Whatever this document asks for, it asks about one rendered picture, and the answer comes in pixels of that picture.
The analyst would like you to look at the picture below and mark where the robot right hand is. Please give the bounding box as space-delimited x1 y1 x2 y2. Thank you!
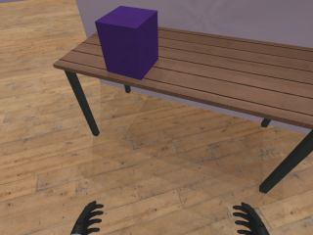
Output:
233 202 270 235

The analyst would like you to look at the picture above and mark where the carton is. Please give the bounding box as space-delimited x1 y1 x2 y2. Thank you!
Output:
95 6 158 80

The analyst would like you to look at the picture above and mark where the table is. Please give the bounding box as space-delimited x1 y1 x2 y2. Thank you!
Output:
53 26 313 194

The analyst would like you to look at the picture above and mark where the robot left hand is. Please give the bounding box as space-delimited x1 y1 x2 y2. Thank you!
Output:
70 201 104 235

